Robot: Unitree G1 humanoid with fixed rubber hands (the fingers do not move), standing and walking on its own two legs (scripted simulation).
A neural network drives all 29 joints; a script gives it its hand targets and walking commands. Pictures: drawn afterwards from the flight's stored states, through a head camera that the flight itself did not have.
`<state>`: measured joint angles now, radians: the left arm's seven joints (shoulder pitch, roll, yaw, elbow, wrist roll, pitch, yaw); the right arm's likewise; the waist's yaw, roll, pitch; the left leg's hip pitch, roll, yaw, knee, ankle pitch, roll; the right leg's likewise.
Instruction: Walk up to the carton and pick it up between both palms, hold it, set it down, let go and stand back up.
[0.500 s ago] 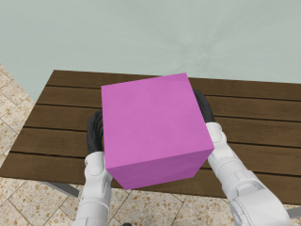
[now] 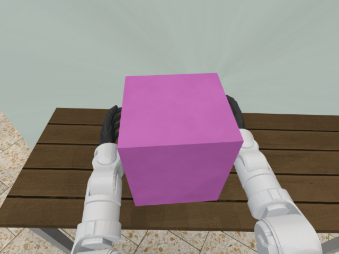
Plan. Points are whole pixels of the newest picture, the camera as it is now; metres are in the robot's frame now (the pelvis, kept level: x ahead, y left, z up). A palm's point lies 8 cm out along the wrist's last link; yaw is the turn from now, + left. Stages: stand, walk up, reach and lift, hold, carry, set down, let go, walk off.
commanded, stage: reach and lift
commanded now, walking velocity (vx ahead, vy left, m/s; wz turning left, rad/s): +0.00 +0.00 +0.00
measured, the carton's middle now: (174, 142) +0.36 +0.00 +0.08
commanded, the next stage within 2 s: hold in 1.54 s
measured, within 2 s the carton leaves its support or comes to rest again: neither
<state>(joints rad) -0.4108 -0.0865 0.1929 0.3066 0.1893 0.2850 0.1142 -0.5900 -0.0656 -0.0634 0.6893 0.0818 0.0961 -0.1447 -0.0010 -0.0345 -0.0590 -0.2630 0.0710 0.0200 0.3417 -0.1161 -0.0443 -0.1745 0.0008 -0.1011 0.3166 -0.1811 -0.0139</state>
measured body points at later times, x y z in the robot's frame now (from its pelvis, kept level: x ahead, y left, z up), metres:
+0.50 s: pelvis +0.00 +0.02 +0.00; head +0.00 +0.04 +0.45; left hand +0.38 +0.18 +0.13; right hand +0.39 -0.13 +0.13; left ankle +0.04 +0.15 -0.75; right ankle -0.01 -0.11 -0.75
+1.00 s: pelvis +0.00 +0.02 +0.00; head -0.02 +0.04 +0.45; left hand +0.37 +0.17 +0.15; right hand +0.38 -0.13 +0.15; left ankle +0.04 +0.15 -0.75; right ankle -0.01 -0.11 -0.75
